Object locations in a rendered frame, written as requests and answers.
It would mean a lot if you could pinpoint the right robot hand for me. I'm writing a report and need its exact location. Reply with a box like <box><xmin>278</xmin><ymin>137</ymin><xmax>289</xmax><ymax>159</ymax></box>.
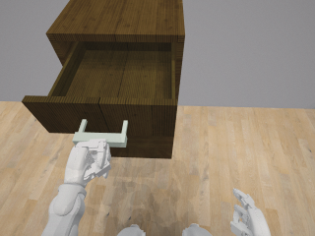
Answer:
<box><xmin>230</xmin><ymin>188</ymin><xmax>271</xmax><ymax>236</ymax></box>

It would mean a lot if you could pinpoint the left robot hand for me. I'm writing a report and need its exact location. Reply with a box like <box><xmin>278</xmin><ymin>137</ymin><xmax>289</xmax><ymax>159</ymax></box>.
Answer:
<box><xmin>64</xmin><ymin>139</ymin><xmax>111</xmax><ymax>189</ymax></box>

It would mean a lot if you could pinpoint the right robot thigh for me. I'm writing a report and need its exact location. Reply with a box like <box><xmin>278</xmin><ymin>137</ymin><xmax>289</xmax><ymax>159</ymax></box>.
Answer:
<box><xmin>182</xmin><ymin>226</ymin><xmax>212</xmax><ymax>236</ymax></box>

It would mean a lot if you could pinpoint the cabinet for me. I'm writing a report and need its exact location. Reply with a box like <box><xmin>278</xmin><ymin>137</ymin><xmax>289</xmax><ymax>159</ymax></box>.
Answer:
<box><xmin>46</xmin><ymin>0</ymin><xmax>185</xmax><ymax>159</ymax></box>

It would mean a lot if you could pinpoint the robot right shin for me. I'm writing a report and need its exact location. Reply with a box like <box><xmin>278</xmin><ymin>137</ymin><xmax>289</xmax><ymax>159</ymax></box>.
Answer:
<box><xmin>189</xmin><ymin>223</ymin><xmax>200</xmax><ymax>227</ymax></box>

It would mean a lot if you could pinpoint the handle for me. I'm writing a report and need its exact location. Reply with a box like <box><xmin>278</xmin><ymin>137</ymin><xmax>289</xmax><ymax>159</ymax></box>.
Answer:
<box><xmin>72</xmin><ymin>119</ymin><xmax>128</xmax><ymax>148</ymax></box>

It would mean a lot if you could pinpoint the left robot forearm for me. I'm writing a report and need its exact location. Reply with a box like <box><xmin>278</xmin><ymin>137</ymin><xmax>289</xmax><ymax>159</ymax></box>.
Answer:
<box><xmin>41</xmin><ymin>183</ymin><xmax>87</xmax><ymax>236</ymax></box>

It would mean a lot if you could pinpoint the drawer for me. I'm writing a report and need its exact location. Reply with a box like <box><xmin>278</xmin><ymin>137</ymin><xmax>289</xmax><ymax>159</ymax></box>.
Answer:
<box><xmin>22</xmin><ymin>41</ymin><xmax>178</xmax><ymax>137</ymax></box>

